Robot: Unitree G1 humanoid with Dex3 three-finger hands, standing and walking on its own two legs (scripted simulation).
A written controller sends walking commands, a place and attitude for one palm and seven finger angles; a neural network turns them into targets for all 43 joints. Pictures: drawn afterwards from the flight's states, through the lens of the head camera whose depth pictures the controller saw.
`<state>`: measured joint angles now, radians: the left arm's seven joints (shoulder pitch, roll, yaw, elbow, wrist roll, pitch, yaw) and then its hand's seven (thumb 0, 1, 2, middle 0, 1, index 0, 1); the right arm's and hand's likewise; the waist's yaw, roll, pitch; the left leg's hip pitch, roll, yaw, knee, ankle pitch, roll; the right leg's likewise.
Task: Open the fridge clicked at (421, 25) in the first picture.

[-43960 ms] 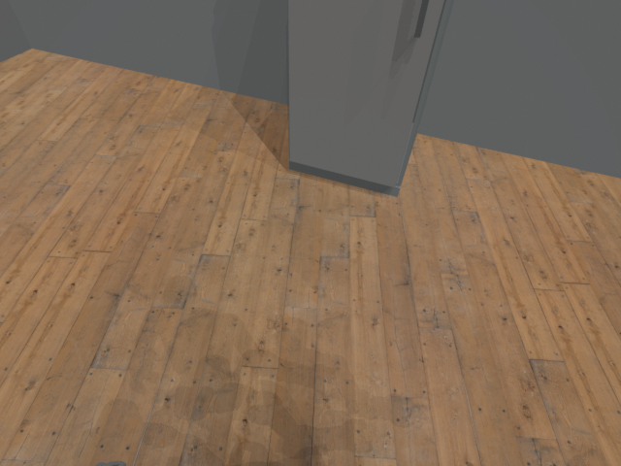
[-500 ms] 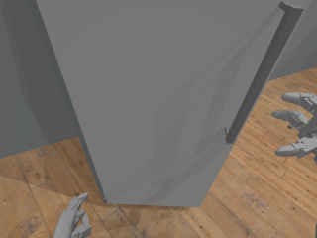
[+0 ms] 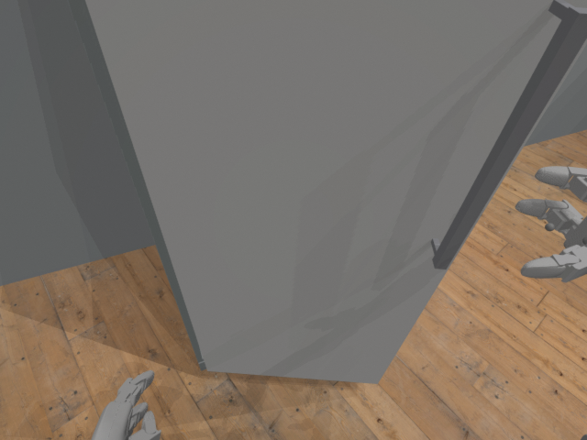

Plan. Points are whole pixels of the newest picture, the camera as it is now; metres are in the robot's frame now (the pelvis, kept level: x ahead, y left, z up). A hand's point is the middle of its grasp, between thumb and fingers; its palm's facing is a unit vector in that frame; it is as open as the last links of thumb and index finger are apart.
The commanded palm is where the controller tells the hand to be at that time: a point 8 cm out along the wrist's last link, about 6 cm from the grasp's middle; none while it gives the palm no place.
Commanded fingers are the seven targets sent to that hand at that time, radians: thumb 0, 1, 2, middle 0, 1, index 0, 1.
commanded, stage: move the hooked fingers beside the handle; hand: right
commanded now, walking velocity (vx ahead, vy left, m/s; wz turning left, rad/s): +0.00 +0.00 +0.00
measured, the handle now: (485, 166) +0.43 -0.22 +0.20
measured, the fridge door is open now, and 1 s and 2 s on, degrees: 27 27 27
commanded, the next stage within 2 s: feel for the door with the fingertips in 1.02 s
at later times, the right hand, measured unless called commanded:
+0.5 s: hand (534, 215) +0.36 -0.27 +0.18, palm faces +0.05 +1.00 -0.04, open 14.0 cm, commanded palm +0.32 -0.32 +0.18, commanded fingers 0.00 0.50 -0.30 0.30 1.20 0.30 1.20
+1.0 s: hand (530, 220) +0.35 -0.26 +0.18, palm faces +0.07 +1.00 -0.04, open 14.0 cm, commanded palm +0.32 -0.31 +0.18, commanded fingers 0.00 0.50 -0.30 0.30 1.20 0.30 1.20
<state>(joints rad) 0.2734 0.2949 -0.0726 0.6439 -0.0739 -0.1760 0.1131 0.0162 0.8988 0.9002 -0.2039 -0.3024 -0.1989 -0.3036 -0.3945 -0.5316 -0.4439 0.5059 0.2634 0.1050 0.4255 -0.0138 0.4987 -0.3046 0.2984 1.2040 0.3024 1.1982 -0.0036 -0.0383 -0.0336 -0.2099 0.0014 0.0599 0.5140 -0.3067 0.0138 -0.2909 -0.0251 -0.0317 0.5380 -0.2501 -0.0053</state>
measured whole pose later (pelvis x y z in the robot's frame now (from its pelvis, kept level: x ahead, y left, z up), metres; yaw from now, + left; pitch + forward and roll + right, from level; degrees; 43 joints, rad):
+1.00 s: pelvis +0.00 +0.00 +0.00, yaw +0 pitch -1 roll +0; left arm 0.23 0.28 -0.08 0.64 -0.07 -0.15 0.11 0.02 0.90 0.90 -0.20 -0.30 -0.20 -0.30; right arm -0.40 -0.47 -0.38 0.45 0.26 0.12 0.36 -0.01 0.50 -0.30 0.30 1.20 0.30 1.20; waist -0.02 -0.04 -0.04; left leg -0.19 0.00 0.06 0.50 -0.30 0.02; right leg -0.27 -0.02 -0.03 0.51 -0.24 0.00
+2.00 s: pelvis +0.00 +0.00 +0.00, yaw +1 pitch +0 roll +0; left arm 0.24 0.27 -0.07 0.65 -0.07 -0.13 0.10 0.02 0.90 0.90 -0.20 -0.30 -0.20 -0.30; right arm -0.44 -0.42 -0.34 0.44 0.24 0.13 0.28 -0.01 0.50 -0.30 0.30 1.20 0.30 1.20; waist 0.00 -0.04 -0.05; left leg -0.19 0.01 0.04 0.49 -0.30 0.01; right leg -0.26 -0.02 -0.05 0.50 -0.24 -0.01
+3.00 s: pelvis +0.00 +0.00 +0.00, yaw +1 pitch -1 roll +0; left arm 0.23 0.27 -0.06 0.65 -0.07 -0.13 0.10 0.02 0.90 0.90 -0.20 -0.30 -0.20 -0.30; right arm -0.37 -0.38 -0.32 0.33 0.25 0.17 0.24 -0.01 0.50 -0.30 0.28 1.20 0.25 1.18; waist -0.02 -0.04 -0.05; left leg -0.17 0.00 0.04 0.49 -0.30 0.02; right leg -0.24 -0.02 -0.05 0.49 -0.24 0.00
